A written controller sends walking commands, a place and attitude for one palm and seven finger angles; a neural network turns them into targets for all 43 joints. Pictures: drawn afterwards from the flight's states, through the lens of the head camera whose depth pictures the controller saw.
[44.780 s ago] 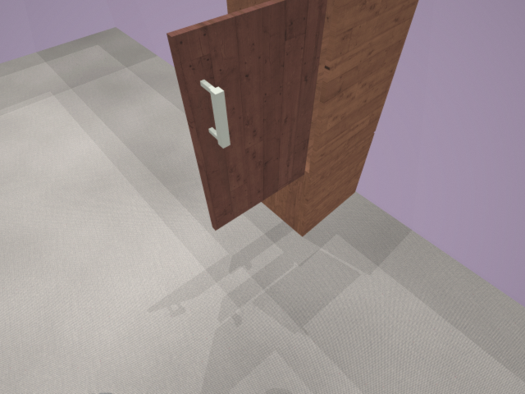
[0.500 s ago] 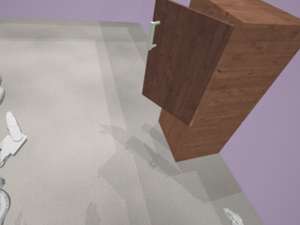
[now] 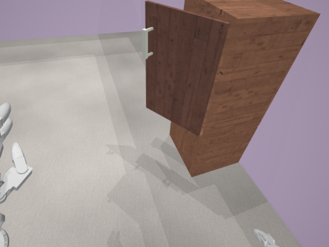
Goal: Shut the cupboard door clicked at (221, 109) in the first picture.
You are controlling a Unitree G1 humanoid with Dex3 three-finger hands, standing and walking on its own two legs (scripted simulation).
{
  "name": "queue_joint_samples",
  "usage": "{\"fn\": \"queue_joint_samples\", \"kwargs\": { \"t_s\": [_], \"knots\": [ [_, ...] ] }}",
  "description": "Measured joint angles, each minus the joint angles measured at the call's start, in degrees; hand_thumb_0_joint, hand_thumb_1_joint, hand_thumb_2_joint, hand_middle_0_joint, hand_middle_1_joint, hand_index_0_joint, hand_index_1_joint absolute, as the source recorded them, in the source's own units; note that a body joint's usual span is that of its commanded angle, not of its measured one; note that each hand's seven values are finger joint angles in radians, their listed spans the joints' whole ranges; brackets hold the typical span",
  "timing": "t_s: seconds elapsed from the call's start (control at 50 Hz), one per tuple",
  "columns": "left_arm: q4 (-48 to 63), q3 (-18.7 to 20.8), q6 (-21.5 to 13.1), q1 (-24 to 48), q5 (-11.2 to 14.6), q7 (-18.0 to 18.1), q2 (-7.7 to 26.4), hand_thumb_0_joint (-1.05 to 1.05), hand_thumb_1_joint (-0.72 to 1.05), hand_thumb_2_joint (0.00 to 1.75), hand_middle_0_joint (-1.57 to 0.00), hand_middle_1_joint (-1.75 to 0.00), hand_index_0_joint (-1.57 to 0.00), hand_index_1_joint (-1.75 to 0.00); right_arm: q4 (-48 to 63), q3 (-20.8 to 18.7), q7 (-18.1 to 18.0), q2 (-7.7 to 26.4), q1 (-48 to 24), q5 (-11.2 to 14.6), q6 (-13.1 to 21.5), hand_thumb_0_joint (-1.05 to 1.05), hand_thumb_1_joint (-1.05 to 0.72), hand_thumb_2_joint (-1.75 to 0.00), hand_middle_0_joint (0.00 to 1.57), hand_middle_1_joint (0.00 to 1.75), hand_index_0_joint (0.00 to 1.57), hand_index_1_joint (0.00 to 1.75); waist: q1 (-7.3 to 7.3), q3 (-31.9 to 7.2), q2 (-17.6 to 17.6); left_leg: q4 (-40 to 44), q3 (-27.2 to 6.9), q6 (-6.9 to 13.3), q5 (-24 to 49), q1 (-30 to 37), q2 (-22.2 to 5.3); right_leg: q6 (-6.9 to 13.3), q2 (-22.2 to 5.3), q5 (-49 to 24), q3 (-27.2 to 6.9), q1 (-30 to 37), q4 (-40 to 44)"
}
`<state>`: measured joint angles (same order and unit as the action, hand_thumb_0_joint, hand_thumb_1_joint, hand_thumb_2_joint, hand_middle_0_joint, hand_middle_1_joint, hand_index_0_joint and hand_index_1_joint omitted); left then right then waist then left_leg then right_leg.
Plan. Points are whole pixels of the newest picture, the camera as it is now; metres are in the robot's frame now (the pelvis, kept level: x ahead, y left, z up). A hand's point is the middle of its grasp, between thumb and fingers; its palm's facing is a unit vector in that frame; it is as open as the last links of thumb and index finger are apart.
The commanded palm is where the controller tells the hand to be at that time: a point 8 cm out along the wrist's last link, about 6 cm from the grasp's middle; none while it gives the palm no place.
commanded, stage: stop stepping back and stand still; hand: left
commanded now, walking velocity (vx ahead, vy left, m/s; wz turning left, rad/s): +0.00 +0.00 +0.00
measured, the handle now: (147, 43) +0.94 +0.15 +0.09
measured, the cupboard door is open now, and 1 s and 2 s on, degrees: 33 33 33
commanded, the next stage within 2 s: let the arm hang, fingers relaxed in 0.34 s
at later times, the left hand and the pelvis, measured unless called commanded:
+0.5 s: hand (43, 172) +0.23 +0.27 +0.12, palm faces +0.29 -0.82 -0.50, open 7.4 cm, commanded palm none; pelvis +0.01 +0.01 +0.00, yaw +0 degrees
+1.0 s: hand out of the picture -0.08 +0.21 -0.16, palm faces +0.04 -0.98 -0.22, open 7.3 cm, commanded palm none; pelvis -0.01 +0.02 +0.01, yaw +1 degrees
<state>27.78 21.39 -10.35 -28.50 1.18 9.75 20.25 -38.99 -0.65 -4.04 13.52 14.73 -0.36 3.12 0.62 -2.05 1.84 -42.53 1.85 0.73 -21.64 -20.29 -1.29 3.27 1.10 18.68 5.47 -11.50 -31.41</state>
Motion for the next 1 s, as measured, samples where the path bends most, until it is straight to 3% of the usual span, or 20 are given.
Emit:
{"fn": "queue_joint_samples", "kwargs": {
  "t_s": [0.06, 0.2, 0.44, 0.48, 0.52, 0.58, 0.68, 0.76, 0.82, 1.0],
  "knots": [
    [2.22, 1.29, -2.01, -0.91, 0.41, 0.08, 1.8, 0.01, 0.89, 0.9, -0.21, -0.3, -0.21, -0.3, 1.9, -0.75, -0.62, 0.47, -0.97, 0.04, 0.85, 0.01, -0.91, -0.89, 0.2, 0.3, 0.2, 0.3, -1.28, 0.67, -0.35, 7.95, -0.04, -0.2, 7.38, 2.81, -0.41, -0.58, 0.28, 1.94, 0.22, 0.44, -2.37],
    [-3.37, 4.77, -2.86, 0.06, 0.9, -0.65, 4.58, 0.01, 0.89, 0.9, -0.21, -0.3, -0.21, -0.3, 4.14, 0.3, -0.71, -1.7, -2.5, 0.73, 1.94, 0.01, -0.91, -0.89, 0.2, 0.3, 0.2, 0.3, -1.34, 0.29, -1.58, 11.34, 1.1, -0.24, 7.49, 3.78, -0.49, -1.19, 0.47, -0.17, -0.99, 1.63, 2.55],
    [-0.12, 0.48, 0.44, -4.51, 1.51, -1.66, 3.08, 0.01, 0.89, 0.9, -0.22, -0.3, -0.21, -0.3, 3.69, 2.23, -0.24, -3.39, -2.52, 0.68, 0.17, 0.01, -0.91, -0.89, 0.21, 0.3, 0.2, 0.3, -0.61, 1.64, -1.97, 12.46, 1.25, -0.15, 8.14, 3.47, -0.23, -1.33, 0.26, -0.78, -1.12, 1.33, 3.7],
    [-7.48, -3.08, 0.26, -0.02, -0.25, -3.62, 4.07, 0.01, 0.89, 0.9, -0.21, -0.3, -0.21, -0.3, 1.22, 1.53, 1.92, -1.37, -2.92, 0.82, 1.85, 0.01, -0.9, -0.89, 0.21, 0.3, 0.2, 0.3, -0.05, 0.91, -3.23, 10.25, 0.58, 0.08, 8.12, 1.64, 0.23, -1.57, -0.25, -0.43, -0.38, -0.03, 1.69],
    [-19.65, -8.41, 4.61, 5.55, -1.36, -6.24, 3.23, 0.0, 0.89, 0.9, -0.21, -0.3, -0.2, -0.3, -1.47, 1.11, 3.51, 1.78, -4.48, 0.49, 1.02, 0.01, -0.9, -0.89, 0.21, 0.3, 0.2, 0.3, 0.29, 0.02, -5.5, 8.21, 0.4, 0.73, 6.92, 0.02, 0.75, -1.92, -0.88, 1.0, -0.13, -1.81, -1.0],
    [-39.52, -14.84, 10.51, 11.0, -2.33, -8.7, -0.21, 0.0, 0.9, 0.9, -0.2, -0.3, -0.2, -0.3, -4.58, 0.64, 4.1, 4.49, -6.9, -0.19, -1.05, 0.01, -0.9, -0.89, 0.21, 0.3, 0.2, 0.3, -0.55, 0.07, -7.59, 6.21, 0.82, 1.58, 6.64, -1.46, 1.42, -2.47, -1.78, 1.95, -0.43, -3.85, -4.25],
    [-61.74, -21.09, 13.89, 12.11, -2.72, -9.95, -5.82, 0.0, 0.91, 0.9, -0.2, -0.3, -0.19, -0.3, -7.5, 0.81, 4.37, 3.4, -5.32, -1.13, -3.31, 0.01, -0.91, -0.89, 0.2, 0.3, 0.2, 0.3, -2.49, 2.25, -4.15, 6.96, 0.85, 1.39, 7.84, -1.12, 2.07, -2.1, -2.46, 1.9, -0.37, -4.14, -5.16],
    [-72.93, -22.21, 14.46, 10.96, -2.19, -9.17, -9.31, 0.0, 0.93, 0.9, -0.2, -0.3, -0.2, -0.3, -11.53, 1.57, 4.23, 0.83, -1.5, -1.49, -4.57, 0.0, -0.91, -0.89, 0.2, 0.3, 0.2, 0.3, -2.51, 4.17, -0.1, 8.51, 0.09, 1.2, 8.86, -0.14, 1.84, -2.08, -2.06, 0.75, 0.37, -2.77, -3.15],
    [-78.59, -21.2, 13.88, 10.22, -2.0, -8.83, -8.66, 0.0, 0.97, 0.9, -0.21, -0.3, -0.2, -0.3, -15.18, 1.87, 3.82, -1.04, 1.35, -1.45, -5.16, 0.0, -0.91, -0.89, 0.2, 0.3, 0.2, 0.3, -1.53, 4.9, 1.03, 10.78, -0.75, 1.02, 10.3, 0.59, 1.48, -1.88, -1.41, -1.19, 1.16, -1.35, 0.28],
    [-89.96, -20.8, 12.45, 5.34, -1.98, -8.81, -9.1, 0.0, 0.94, 0.9, -0.2, -0.3, -0.2, -0.3, -21.45, 0.9, 2.68, -3.53, 4.25, -0.75, -5.42, 0.01, -0.91, -0.89, 0.2, 0.3, 0.2, 0.3, -0.6, 4.32, -2.66, 16.35, -0.21, 1.33, 13.14, 3.58, 1.65, -2.14, -1.3, -4.52, 0.62, 1.52, 6.21]
  ]
}}
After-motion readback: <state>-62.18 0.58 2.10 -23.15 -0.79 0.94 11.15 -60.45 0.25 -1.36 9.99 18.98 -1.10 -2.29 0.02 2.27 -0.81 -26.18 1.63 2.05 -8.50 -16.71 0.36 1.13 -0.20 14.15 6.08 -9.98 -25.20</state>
